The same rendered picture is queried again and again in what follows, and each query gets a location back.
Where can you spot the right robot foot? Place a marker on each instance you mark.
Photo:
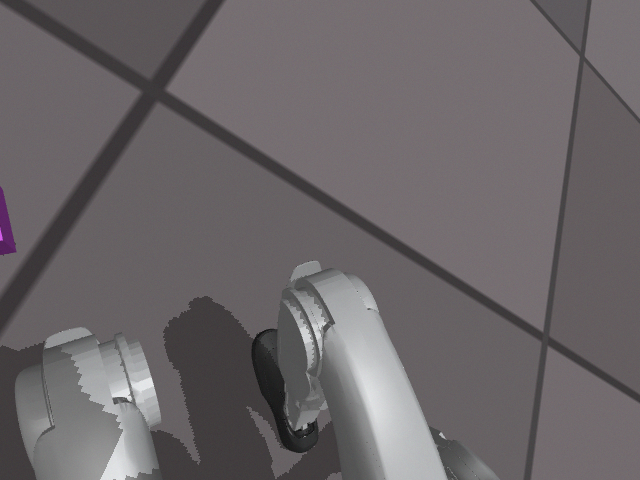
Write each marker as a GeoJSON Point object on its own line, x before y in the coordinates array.
{"type": "Point", "coordinates": [271, 383]}

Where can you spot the right robot hand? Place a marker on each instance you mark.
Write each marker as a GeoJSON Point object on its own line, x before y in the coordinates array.
{"type": "Point", "coordinates": [460, 463]}

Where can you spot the carton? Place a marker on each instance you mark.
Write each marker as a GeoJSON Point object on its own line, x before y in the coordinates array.
{"type": "Point", "coordinates": [7, 244]}

